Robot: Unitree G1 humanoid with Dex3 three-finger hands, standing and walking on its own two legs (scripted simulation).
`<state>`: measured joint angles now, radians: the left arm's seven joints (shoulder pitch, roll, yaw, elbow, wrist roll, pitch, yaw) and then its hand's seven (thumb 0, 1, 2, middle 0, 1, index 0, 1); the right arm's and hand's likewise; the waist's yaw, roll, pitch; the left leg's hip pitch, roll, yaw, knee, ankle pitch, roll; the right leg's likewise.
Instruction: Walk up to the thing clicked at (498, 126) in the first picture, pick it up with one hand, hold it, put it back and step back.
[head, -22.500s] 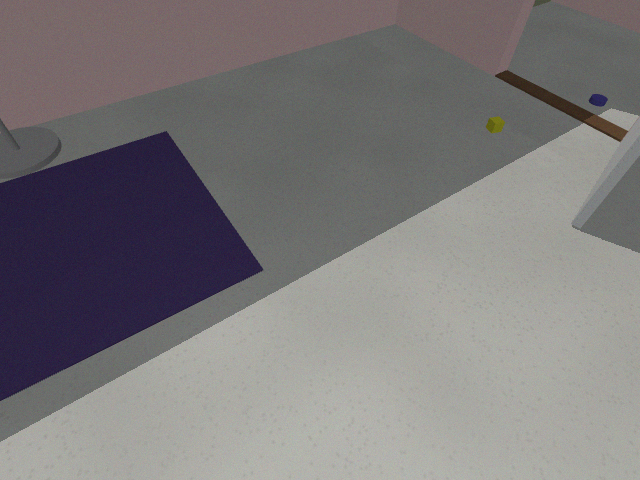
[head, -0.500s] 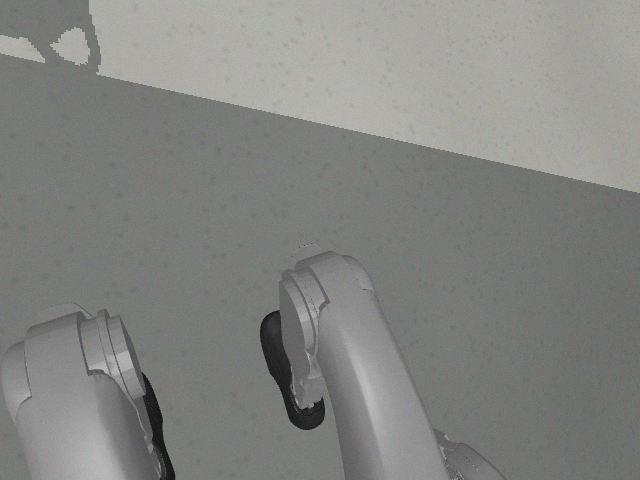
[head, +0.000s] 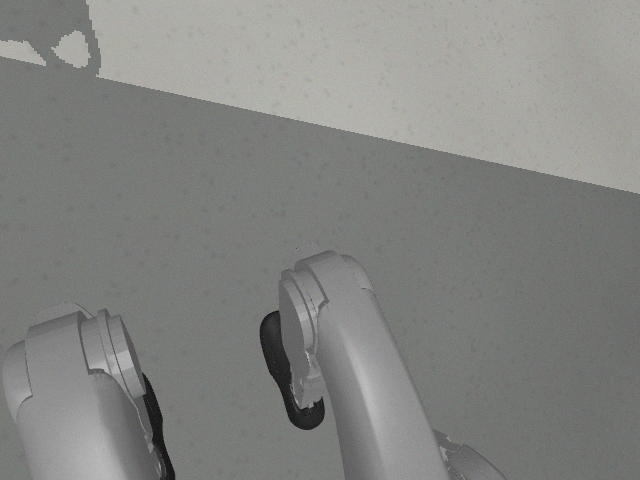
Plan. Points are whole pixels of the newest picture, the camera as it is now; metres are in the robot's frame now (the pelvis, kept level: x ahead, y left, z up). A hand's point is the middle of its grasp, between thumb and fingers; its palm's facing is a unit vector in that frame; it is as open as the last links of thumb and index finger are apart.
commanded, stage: rise first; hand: left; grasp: from above
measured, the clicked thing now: out of the picture +0.45 +0.36 -0.30
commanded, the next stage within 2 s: approach in 1.82 s
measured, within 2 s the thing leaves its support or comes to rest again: neither
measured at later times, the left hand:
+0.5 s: hand out of the picture +0.41 +0.38 -0.19, palm faces -0.10 -0.41 -0.90, open 14.2 cm
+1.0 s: hand out of the picture +0.42 +0.38 -0.19, palm faces -0.10 -0.42 -0.90, open 14.1 cm
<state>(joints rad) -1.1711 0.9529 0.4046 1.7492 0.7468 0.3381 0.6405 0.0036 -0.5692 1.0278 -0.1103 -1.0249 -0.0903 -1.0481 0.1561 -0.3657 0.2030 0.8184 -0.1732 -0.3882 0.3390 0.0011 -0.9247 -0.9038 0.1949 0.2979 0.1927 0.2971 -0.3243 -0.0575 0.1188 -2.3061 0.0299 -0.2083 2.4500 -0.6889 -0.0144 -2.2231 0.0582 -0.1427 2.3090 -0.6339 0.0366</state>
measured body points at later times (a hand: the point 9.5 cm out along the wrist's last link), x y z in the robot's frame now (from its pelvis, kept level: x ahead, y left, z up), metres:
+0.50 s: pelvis +0.00 +0.00 +0.00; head +0.27 +0.09 +0.35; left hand +0.42 +0.40 -0.14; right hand +0.03 -0.26 -0.07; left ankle +0.07 +0.13 -0.29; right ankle +0.12 -0.11 -0.29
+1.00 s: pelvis +0.00 +0.00 +0.01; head +0.28 +0.09 +0.35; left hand +0.43 +0.39 -0.14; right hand +0.02 -0.26 -0.06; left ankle +0.07 +0.13 -0.29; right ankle +0.12 -0.11 -0.29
